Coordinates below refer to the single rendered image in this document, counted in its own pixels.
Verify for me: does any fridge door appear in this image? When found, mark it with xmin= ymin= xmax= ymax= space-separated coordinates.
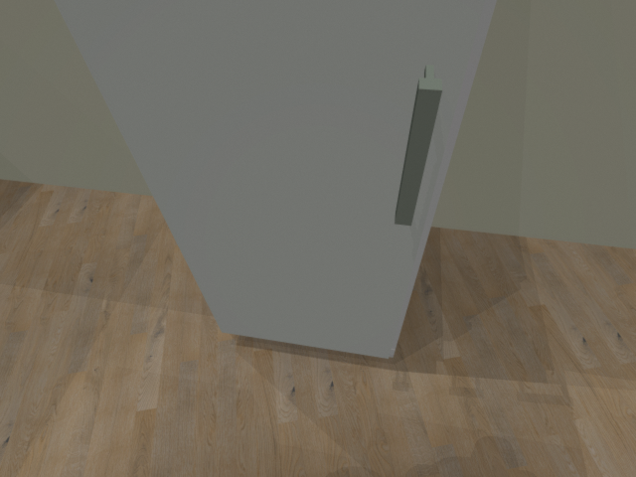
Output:
xmin=55 ymin=0 xmax=485 ymax=359

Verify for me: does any handle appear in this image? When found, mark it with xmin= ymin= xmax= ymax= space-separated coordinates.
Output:
xmin=395 ymin=65 xmax=442 ymax=226

